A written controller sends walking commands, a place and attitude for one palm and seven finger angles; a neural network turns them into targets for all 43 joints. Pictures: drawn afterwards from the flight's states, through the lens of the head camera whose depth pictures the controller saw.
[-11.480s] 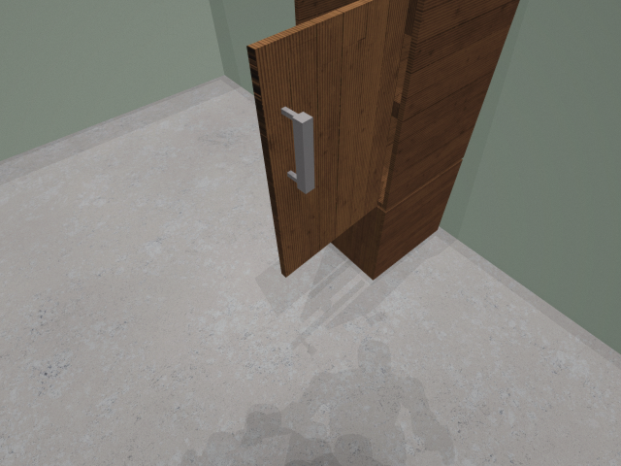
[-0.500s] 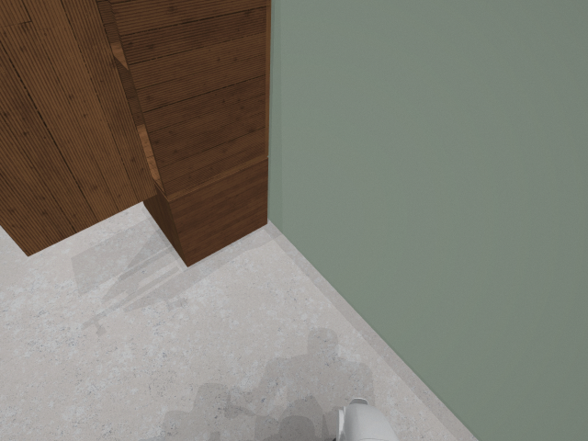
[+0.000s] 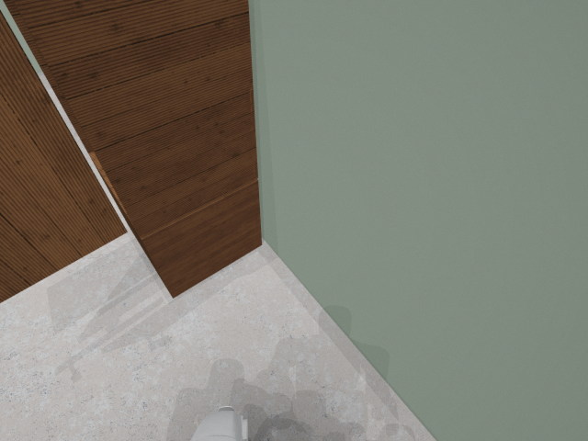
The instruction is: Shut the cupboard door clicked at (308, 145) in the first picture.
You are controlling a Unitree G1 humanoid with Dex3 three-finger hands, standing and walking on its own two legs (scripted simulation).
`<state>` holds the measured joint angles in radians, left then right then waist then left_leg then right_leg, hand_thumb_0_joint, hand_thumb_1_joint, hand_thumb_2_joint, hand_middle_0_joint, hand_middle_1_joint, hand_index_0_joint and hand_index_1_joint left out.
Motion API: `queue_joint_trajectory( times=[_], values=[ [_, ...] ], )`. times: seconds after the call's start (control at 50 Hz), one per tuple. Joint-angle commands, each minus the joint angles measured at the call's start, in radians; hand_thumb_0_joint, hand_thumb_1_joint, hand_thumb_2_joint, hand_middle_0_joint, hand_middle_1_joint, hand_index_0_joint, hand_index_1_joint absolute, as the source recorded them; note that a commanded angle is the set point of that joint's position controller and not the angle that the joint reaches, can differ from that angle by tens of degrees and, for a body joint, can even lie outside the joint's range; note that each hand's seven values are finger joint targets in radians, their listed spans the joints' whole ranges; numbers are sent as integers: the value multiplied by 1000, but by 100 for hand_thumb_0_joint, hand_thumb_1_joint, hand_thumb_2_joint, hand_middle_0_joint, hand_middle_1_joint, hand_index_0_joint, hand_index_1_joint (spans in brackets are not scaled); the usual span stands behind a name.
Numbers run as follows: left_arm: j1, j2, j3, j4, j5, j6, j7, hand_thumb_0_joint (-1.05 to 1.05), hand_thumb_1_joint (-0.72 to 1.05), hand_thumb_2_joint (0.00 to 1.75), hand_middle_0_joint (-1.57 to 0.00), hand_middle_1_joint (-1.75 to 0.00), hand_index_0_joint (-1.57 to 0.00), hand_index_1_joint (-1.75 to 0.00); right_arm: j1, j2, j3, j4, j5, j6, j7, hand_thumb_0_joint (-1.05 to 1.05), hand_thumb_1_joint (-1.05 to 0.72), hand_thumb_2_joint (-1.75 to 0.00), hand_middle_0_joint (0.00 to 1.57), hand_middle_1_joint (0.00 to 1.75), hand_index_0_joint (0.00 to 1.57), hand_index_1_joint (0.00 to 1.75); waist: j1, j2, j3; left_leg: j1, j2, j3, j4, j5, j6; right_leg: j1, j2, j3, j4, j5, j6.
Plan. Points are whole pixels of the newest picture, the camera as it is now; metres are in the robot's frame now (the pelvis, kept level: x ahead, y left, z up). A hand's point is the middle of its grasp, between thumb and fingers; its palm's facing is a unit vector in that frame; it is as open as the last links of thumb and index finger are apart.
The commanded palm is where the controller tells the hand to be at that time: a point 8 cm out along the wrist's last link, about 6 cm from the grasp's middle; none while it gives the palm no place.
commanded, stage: turn to face it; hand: left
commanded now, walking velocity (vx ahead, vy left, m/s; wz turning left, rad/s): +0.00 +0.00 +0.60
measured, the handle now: out of the picture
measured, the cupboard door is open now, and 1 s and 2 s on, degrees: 94 94 94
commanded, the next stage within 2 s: take the last steps up to it in 1.30 s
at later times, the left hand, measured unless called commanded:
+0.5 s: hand out of the picture +0.13 +0.26 -0.17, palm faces +0.25 -0.93 -0.25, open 7.4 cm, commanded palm none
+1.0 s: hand out of the picture +0.04 +0.19 -0.19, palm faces +0.55 -0.81 -0.21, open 7.4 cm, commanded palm none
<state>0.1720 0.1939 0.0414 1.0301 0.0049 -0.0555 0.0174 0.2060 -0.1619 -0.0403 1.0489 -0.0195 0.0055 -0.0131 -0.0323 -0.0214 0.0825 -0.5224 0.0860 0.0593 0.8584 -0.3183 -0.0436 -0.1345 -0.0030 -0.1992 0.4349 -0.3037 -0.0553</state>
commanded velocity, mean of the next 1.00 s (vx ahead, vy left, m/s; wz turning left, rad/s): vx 0.00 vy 0.00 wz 0.56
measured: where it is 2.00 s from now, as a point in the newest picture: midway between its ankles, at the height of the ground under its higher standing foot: outside the picture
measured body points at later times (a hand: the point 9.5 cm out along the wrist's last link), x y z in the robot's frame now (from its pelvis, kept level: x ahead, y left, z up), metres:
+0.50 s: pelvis +0.08 +0.03 +0.00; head +0.13 +0.05 +0.45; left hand +0.11 +0.31 -0.15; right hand +0.22 -0.19 -0.14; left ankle +0.12 +0.12 -0.74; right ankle +0.12 -0.15 -0.69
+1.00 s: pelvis +0.13 +0.01 -0.02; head +0.16 +0.05 +0.43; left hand +0.01 +0.23 -0.17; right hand +0.38 -0.15 -0.14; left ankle +0.09 +0.10 -0.74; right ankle +0.13 -0.13 -0.73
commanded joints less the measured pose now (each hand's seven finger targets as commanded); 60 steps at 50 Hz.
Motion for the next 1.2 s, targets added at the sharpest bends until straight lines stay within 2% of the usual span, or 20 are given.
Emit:
queue_joint_trajectory(
  times=[0.0,0.08,0.12,0.16,0.2,0.28,0.46,0.56,0.58,0.6,0.62,0.64,0.7,0.8,0.9,0.94,0.98,1.0,1.1,1.18],
  values=[
    [89,129,29,-20,12,5,4,0,90,90,-20,-30,-20,-30,-8,-29,-1,-60,3,5,22,0,-90,-90,20,30,20,30,33,-134,-69,71,-33,59,-90,14,0,50,-301,80,-31,812,-61],
    [64,175,40,-52,6,21,0,0,90,90,-20,-30,-20,-30,84,-129,-22,-68,-12,3,22,0,-90,-90,20,30,20,30,-48,-52,-137,353,-70,60,-310,249,50,-43,-276,8,290,717,26],
    [32,97,19,-125,-12,34,-1,0,90,90,-20,-30,-20,-30,189,-311,-59,-79,-12,-5,6,0,-90,-90,20,30,20,30,-84,323,-229,507,341,-531,-459,844,311,-378,-61,74,771,-366,117],
    [-3,119,32,-159,5,58,6,0,90,90,-20,-30,-20,-30,75,-310,-59,-119,-4,2,-2,0,-90,-90,20,30,20,30,-34,116,-137,328,323,-492,-535,332,312,-405,-101,197,818,-306,105],
    [13,122,39,-137,17,74,0,0,90,90,-20,-30,-20,-30,-30,-258,-42,-154,-7,4,-8,0,-90,-90,20,30,20,30,13,193,-75,204,220,-418,-583,111,242,-401,-106,219,793,-177,107],
    [68,112,43,-133,19,84,-6,0,90,90,-20,-30,-20,-30,-51,-252,-42,-176,-5,0,-5,0,-90,-90,20,30,20,30,34,134,-124,226,136,-314,-578,101,195,-362,-81,201,676,-85,114],
    [-34,117,35,-213,13,77,2,0,90,90,-20,-30,-20,-30,14,-258,-70,-167,-8,19,5,0,-90,-90,20,30,20,30,-8,152,-161,334,115,-441,-524,193,219,-330,-26,211,400,-142,116],
    [79,148,47,-195,3,67,12,0,90,90,-20,-30,-20,-30,-49,-238,-74,-191,4,31,7,0,-90,-90,20,30,20,30,56,155,-174,178,35,-440,-432,241,157,-13,5,208,44,16,97],
    [118,193,59,-190,8,60,17,0,90,90,-20,-30,-20,-30,-56,-203,-70,-201,13,33,11,0,-90,-90,20,30,20,30,75,26,-186,51,-27,-379,-345,117,107,129,-95,305,-98,-2,66],
    [124,277,74,-196,23,53,22,0,90,90,-20,-30,-20,-30,-59,-144,-64,-218,20,30,16,0,-90,-90,20,30,20,30,86,-237,-167,-108,-162,-180,-139,-125,24,197,-347,546,-194,-4,-27],
    [83,285,66,-212,21,53,23,0,90,90,-20,-30,-20,-30,-77,-182,-69,-224,5,28,22,0,-90,-90,20,30,20,30,77,-235,-117,-95,-156,-117,105,-265,15,47,-480,589,-203,133,-106],
    [24,250,53,-228,16,54,21,0,90,90,-20,-30,-20,-30,-54,-181,-70,-216,-1,34,31,0,-90,-90,20,30,20,30,37,-133,-91,-68,-129,-133,238,-201,18,-23,-424,479,-178,189,-117],
    [-16,172,36,-227,8,45,22,0,90,90,-20,-30,-20,-30,-39,-166,-67,-179,0,53,37,0,-90,-90,20,30,20,30,9,-230,-57,-103,-82,-83,320,-115,-15,29,-304,259,-100,505,-65],
    [156,202,45,-169,15,38,20,0,90,90,-20,-30,-20,-30,-164,-121,-35,-205,6,42,42,0,-90,-90,20,30,20,30,88,-152,-103,-59,-91,13,29,-128,-24,220,-308,185,14,840,-46],
    [138,241,52,-159,19,41,10,0,90,90,-20,-30,-20,-30,-128,-137,-28,-200,7,30,36,0,-90,-90,20,30,20,30,54,-211,-141,161,-134,76,-228,-53,8,146,-308,123,137,926,-14],
    [91,240,49,-174,2,40,4,0,90,90,-20,-30,-20,-30,-14,-199,-41,-175,-1,19,28,0,-90,-90,20,30,20,30,-25,-139,-202,427,-91,35,-395,238,49,-16,-286,71,336,814,51],
    [16,128,16,-240,-6,51,2,0,90,90,-20,-30,-20,-30,123,-362,-77,-152,2,11,10,0,-90,-90,20,30,20,30,-80,269,-273,628,322,-465,-418,1017,307,-416,-91,121,736,-338,132],
    [-8,154,21,-247,-1,69,11,0,90,90,-20,-30,-20,-30,104,-336,-69,-151,4,16,5,0,-90,-90,20,30,20,30,-63,136,-228,569,323,-369,-405,901,318,-412,-118,212,760,-333,120],
    [59,139,30,-169,14,97,-3,0,90,90,-20,-30,-20,-30,-92,-259,-39,-200,-2,11,-14,0,-90,-90,20,30,20,30,31,213,-98,326,151,-250,-501,405,219,-343,-95,196,639,-166,119],
    [48,119,27,-166,15,98,-7,0,90,90,-20,-30,-20,-30,-88,-263,-45,-197,-5,18,-5,0,-90,-90,20,30,20,30,26,151,-87,258,136,-263,-543,197,207,-266,-62,162,489,-128,113]
  ],
)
